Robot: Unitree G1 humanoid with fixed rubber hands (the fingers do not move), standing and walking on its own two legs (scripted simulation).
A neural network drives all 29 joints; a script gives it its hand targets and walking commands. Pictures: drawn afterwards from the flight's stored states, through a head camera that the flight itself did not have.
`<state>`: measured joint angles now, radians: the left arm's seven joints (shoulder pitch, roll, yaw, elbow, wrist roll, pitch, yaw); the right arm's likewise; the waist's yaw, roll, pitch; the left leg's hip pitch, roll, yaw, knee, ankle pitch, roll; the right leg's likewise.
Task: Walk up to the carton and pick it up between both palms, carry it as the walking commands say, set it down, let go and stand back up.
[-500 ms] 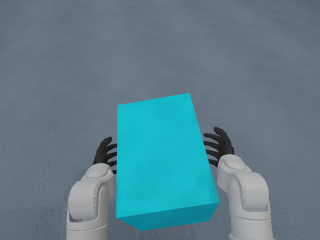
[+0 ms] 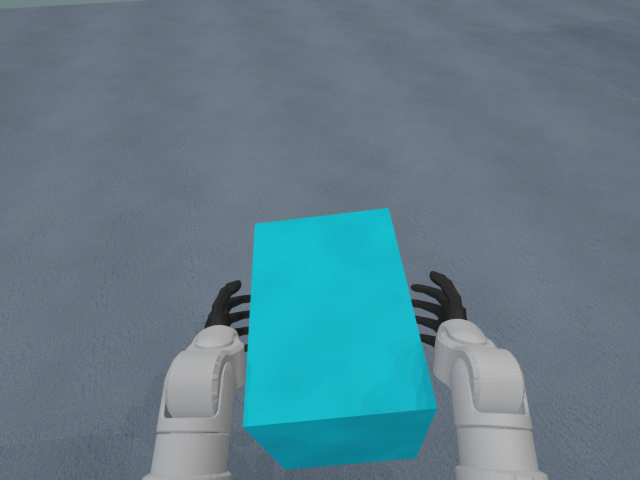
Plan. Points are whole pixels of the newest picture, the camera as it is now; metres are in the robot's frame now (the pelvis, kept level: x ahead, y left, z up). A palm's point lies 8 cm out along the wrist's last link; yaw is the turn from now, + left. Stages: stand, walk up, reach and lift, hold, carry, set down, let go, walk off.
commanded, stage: carry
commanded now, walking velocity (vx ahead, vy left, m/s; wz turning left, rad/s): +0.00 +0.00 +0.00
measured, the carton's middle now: (335, 341) +0.32 -0.02 -0.02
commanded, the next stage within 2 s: none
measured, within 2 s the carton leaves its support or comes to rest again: neither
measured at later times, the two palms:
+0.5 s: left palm (231, 344) +0.28 +0.12 +0.05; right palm (453, 340) +0.27 -0.16 +0.05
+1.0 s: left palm (234, 344) +0.28 +0.11 +0.04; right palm (453, 342) +0.27 -0.16 +0.04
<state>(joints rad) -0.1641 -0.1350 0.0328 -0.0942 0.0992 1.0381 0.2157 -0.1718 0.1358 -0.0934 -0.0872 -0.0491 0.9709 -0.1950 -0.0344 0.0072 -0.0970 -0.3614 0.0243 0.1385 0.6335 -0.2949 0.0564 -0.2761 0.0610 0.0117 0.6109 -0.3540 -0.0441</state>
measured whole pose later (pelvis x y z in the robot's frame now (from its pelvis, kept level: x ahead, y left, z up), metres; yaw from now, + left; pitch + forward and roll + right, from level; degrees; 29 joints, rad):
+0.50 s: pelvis -0.01 +0.00 +0.00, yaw +0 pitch +1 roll +0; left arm -0.20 -0.14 0.04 0.09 0.14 0.92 0.20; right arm -0.20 0.14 -0.13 0.07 -0.09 0.87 -0.17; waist -0.03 0.01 -0.10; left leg -0.36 0.02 0.14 0.62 -0.28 0.06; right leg -0.28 0.06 0.01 0.61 -0.35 -0.04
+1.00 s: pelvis +0.00 -0.01 +0.00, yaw +0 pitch +1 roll +0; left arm -0.20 -0.14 0.05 0.15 0.15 0.84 0.18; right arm -0.20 0.14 -0.14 0.13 -0.10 0.80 -0.16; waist -0.03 0.02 -0.09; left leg -0.35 0.02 0.14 0.62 -0.28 0.06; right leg -0.28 0.06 0.01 0.61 -0.35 -0.04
